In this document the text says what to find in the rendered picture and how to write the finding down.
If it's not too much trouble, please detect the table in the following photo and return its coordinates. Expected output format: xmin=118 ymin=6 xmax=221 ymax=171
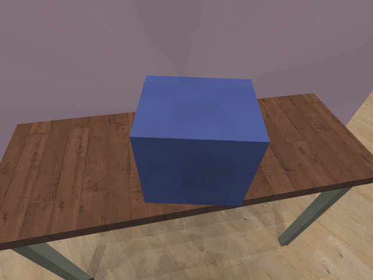
xmin=0 ymin=93 xmax=373 ymax=280

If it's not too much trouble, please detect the carton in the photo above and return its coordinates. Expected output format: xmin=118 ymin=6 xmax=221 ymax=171
xmin=129 ymin=75 xmax=270 ymax=206

